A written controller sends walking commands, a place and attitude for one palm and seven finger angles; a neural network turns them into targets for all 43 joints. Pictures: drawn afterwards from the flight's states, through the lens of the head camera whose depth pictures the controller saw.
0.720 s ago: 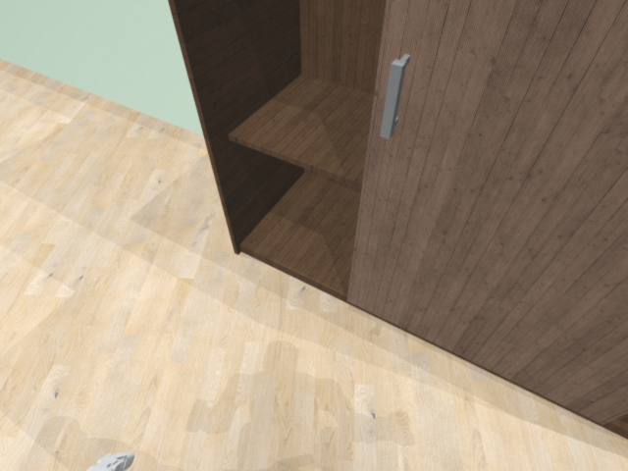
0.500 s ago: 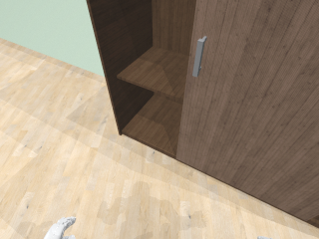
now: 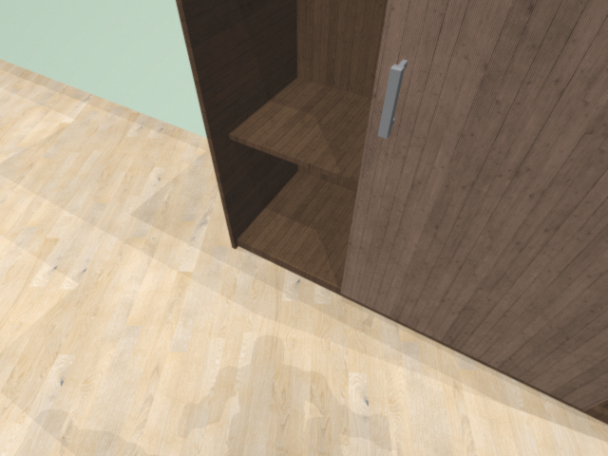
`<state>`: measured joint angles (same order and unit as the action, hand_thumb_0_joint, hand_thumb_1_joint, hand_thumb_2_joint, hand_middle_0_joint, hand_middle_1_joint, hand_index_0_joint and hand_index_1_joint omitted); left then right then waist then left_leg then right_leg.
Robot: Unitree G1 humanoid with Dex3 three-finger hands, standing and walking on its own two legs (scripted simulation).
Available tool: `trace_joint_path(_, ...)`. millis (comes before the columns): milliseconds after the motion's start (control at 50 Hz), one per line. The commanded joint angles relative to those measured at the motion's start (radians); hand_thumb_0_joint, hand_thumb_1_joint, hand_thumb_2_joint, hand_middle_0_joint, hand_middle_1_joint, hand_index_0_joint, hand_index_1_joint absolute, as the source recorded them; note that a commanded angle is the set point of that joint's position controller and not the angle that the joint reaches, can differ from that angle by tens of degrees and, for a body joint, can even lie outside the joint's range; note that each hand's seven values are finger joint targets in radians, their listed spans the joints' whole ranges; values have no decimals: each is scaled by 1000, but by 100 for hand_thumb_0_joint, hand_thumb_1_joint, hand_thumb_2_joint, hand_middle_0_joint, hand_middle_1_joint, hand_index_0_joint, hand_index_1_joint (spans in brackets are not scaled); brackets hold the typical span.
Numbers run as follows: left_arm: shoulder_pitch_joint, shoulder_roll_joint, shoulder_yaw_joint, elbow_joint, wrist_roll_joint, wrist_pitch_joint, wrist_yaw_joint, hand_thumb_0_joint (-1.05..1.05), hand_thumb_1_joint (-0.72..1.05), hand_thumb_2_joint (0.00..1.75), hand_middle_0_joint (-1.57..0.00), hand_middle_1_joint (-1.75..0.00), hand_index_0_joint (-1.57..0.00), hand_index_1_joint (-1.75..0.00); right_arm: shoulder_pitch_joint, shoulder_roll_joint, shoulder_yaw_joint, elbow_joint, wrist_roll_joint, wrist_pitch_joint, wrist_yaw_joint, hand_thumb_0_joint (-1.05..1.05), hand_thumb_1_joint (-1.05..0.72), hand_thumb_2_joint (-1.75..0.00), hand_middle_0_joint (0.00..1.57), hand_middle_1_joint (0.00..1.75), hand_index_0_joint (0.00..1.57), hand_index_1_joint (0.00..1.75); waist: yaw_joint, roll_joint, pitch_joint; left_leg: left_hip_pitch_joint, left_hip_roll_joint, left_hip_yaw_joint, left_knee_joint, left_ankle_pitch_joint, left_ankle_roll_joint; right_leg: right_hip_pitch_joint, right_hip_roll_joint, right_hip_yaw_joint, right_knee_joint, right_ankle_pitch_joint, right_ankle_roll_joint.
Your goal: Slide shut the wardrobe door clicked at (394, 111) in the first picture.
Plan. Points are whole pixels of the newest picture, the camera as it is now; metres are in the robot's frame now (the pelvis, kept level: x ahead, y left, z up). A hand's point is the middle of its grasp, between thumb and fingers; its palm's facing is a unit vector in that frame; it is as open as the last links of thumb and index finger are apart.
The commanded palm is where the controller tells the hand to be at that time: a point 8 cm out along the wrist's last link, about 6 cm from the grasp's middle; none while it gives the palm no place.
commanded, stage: stand and wait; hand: right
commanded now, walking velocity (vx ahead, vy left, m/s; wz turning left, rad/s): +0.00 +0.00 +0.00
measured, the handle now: (393, 99) +0.73 -0.13 +0.10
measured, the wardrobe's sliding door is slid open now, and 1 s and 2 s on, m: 0.49 0.49 0.49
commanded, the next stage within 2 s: look at it before walking up in 0.32 s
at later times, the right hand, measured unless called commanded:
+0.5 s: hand out of the picture +0.08 -0.23 -0.16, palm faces -0.03 +0.95 -0.32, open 7.4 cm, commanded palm none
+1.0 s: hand out of the picture +0.06 -0.24 -0.16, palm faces -0.03 +0.95 -0.32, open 7.4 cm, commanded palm none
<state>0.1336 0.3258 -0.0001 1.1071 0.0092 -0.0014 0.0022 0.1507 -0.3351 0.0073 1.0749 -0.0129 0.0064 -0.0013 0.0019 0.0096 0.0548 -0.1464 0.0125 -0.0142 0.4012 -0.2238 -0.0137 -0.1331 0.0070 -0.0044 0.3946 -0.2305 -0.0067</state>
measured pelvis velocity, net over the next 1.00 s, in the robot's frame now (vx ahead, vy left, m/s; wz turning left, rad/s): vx -0.01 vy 0.00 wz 0.00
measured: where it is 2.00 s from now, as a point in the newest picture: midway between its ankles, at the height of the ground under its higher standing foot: outside the picture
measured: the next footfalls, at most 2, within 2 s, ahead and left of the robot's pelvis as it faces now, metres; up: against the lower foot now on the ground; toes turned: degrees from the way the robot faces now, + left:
right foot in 1.84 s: +0.04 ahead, -0.11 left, +0.00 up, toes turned +23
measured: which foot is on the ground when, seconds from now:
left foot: down 0.00-1.00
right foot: down 0.00-1.00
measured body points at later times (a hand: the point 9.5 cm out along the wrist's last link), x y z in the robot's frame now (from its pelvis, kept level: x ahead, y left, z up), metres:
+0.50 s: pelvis -0.01 +0.01 +0.00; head +0.00 +0.00 +0.45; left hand +0.07 +0.30 -0.13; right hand +0.08 -0.28 -0.13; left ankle +0.00 +0.13 -0.74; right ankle -0.01 -0.11 -0.74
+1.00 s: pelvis -0.01 +0.00 +0.00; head +0.00 +0.00 +0.45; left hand +0.07 +0.29 -0.13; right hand +0.07 -0.29 -0.14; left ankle +0.00 +0.13 -0.74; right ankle -0.01 -0.11 -0.74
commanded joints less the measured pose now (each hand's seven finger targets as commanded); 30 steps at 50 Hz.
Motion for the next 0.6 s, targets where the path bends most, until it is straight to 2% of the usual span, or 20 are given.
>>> trace_joint_path(0,-55,196,34,-65,-2,-29,11,0,90,90,-20,-30,-20,-30,-53,-193,-39,-70,3,-29,-16,0,-90,-90,20,30,20,30,-3,0,-96,27,104,-91,-56,153,40,0,-114,96,-77,146,-23)
trace_joint_path(140,-53,194,34,-57,-1,-27,9,0,90,90,-20,-30,-20,-30,-59,-194,-39,-66,2,-31,-15,0,-90,-90,20,30,20,30,-3,11,-80,9,107,-99,-76,123,42,-1,-113,98,-84,127,-20)
trace_joint_path(200,-56,193,34,-56,0,-28,9,0,90,90,-20,-30,-20,-30,-62,-196,-39,-66,1,-31,-15,0,-90,-90,20,30,20,30,-3,-2,-69,1,106,-100,-80,115,42,-9,-112,100,-83,126,-19)
trace_joint_path(260,-52,194,34,-57,-1,-29,9,0,90,90,-20,-30,-20,-30,-60,-196,-39,-67,1,-32,-14,0,-90,-90,20,30,20,30,-2,0,-86,6,103,-97,-76,129,42,4,-115,101,-82,141,-20)
trace_joint_path(580,-60,198,32,-58,-1,-30,10,0,90,90,-20,-30,-20,-30,-56,-197,-40,-64,1,-33,-13,0,-90,-90,20,30,20,30,-3,-9,-85,10,105,-98,-88,145,41,14,-119,99,-91,152,-18)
